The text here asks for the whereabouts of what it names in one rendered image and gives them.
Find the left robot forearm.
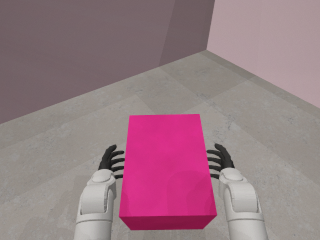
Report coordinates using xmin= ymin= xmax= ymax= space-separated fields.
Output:
xmin=73 ymin=169 xmax=117 ymax=240

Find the right robot forearm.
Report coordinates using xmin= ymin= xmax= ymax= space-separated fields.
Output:
xmin=218 ymin=167 xmax=269 ymax=240

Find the carton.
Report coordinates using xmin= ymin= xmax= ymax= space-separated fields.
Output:
xmin=119 ymin=114 xmax=217 ymax=231

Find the robot left hand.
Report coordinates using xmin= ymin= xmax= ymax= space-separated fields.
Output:
xmin=98 ymin=144 xmax=125 ymax=179

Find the robot right hand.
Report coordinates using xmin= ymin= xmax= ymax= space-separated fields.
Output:
xmin=206 ymin=143 xmax=235 ymax=180

